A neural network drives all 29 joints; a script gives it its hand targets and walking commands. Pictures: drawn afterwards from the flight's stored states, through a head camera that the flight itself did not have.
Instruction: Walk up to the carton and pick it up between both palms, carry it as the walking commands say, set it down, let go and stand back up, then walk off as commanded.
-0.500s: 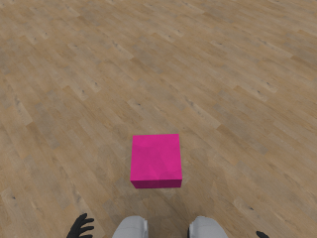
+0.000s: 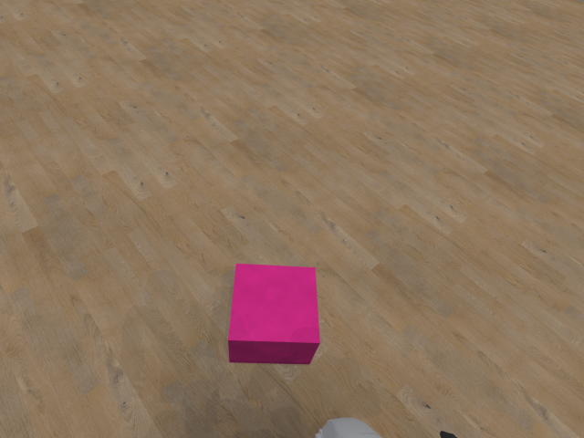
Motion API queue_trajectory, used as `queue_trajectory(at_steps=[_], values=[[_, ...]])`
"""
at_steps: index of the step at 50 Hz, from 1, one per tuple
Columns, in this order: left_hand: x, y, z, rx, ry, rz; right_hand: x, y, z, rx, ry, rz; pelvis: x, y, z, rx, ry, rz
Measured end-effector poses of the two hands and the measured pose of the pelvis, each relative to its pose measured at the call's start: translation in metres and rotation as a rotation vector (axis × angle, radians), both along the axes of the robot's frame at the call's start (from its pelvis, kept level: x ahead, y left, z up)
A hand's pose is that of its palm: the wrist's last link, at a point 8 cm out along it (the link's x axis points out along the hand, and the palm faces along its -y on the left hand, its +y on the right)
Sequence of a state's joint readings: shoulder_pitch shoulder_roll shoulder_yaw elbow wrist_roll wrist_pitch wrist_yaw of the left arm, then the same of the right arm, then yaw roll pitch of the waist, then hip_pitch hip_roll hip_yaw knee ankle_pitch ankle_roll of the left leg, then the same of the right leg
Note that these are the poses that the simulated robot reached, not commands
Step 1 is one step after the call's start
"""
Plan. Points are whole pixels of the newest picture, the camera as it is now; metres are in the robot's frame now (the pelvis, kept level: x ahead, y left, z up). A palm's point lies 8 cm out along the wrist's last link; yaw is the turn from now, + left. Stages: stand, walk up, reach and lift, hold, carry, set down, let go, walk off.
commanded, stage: walk up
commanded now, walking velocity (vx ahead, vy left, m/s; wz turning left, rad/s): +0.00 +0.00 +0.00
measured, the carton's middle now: (273, 314) +0.57 -0.01 -0.67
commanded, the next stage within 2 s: none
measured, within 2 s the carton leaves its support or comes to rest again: neither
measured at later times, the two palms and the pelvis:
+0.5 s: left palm out of the picture -0.04 +0.23 -0.14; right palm out of the picture -0.03 -0.22 -0.14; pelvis -0.04 +0.01 +0.01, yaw +0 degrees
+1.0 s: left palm out of the picture -0.07 +0.21 -0.14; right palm out of the picture -0.06 -0.23 -0.14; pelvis -0.05 -0.01 +0.01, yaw +0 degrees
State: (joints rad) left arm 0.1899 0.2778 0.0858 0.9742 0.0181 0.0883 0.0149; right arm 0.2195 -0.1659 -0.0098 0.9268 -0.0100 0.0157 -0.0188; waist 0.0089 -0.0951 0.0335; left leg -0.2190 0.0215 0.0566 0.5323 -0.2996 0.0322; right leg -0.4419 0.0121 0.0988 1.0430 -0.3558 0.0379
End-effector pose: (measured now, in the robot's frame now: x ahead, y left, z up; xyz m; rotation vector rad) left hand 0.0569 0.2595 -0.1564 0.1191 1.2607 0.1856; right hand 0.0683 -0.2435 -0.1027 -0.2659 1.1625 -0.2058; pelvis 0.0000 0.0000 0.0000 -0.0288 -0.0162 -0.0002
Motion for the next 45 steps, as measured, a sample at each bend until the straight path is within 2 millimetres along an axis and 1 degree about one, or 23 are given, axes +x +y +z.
queue_trajectory(at_steps=[3, 7, 9, 12, 18, 23, 27, 31, 38, 42, 45], values=[[-0.012, -0.002, -0.001, -0.014, 0.021, -0.005, -0.005, 0.011, -0.003, 0.019, -0.011, 0.0, -0.004, 0.004, 0.001, 0.01, 0.003, -0.014], [-0.022, -0.007, 0.002, -0.004, 0.021, -0.012, -0.012, 0.025, -0.017, 0.075, -0.017, -0.001, -0.009, 0.007, -0.003, 0.028, 0.004, -0.031], [-0.027, -0.011, 0.006, 0.003, 0.021, -0.022, -0.019, 0.029, -0.022, 0.102, -0.009, -0.011, -0.013, 0.008, -0.002, 0.025, -0.007, -0.039], [-0.036, -0.013, 0.015, 0.008, 0.021, -0.03, -0.033, 0.032, -0.025, 0.131, -0.001, -0.035, -0.019, 0.009, 0.003, 0.025, -0.023, -0.025], [-0.062, -0.017, 0.02, 0.019, 0.06, -0.03, -0.069, 0.03, -0.032, 0.14, 0.081, -0.053, -0.031, 0.01, 0.006, 0.025, -0.038, -0.012], [-0.089, -0.023, 0.019, 0.014, 0.102, -0.022, -0.094, 0.023, -0.034, 0.133, 0.134, -0.068, -0.041, 0.007, 0.006, 0.024, -0.04, -0.001], [-0.11, -0.033, 0.016, -0.005, 0.137, -0.007, -0.108, 0.019, -0.035, 0.127, 0.17, -0.066, -0.047, 0.004, 0.006, 0.022, -0.035, 0.005], [-0.127, -0.041, 0.016, -0.018, 0.16, 0.003, -0.114, 0.017, -0.035, 0.128, 0.178, -0.066, -0.051, 0.001, 0.006, 0.02, -0.033, 0.009], [-0.138, -0.053, 0.015, -0.031, 0.166, 0.0, -0.123, 0.019, -0.039, 0.148, 0.186, -0.079, -0.054, -0.004, 0.005, 0.018, -0.032, 0.01], [-0.138, -0.059, 0.015, -0.039, 0.16, -0.001, -0.128, 0.021, -0.041, 0.163, 0.193, -0.081, -0.054, -0.007, 0.005, 0.018, -0.027, 0.01], [-0.133, -0.061, 0.015, -0.037, 0.145, -0.01, -0.131, 0.022, -0.042, 0.169, 0.194, -0.089, -0.053, -0.008, 0.005, 0.019, -0.028, 0.011]])
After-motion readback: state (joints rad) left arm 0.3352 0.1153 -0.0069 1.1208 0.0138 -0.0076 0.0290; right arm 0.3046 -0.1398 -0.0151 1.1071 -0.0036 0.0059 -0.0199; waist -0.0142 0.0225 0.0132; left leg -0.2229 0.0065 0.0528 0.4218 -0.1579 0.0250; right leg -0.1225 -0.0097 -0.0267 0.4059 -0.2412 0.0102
